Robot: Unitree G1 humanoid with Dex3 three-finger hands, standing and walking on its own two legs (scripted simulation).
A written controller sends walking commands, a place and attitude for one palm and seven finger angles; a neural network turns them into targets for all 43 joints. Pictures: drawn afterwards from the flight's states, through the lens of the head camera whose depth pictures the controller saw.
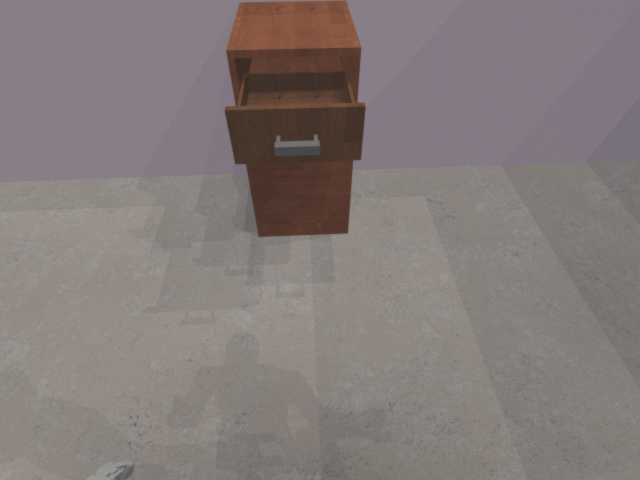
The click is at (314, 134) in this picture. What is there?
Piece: drawer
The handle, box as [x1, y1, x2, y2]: [274, 134, 319, 155]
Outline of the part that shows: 317,134 314,135 314,139 311,141 281,141 280,137 276,136 276,141 274,145 275,155 319,154 319,141 317,139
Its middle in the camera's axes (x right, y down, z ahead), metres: -0.06 -0.24 +0.99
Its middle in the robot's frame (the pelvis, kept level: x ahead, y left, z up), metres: +0.89 +0.11 -0.08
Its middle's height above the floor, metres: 0.69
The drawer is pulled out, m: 0.30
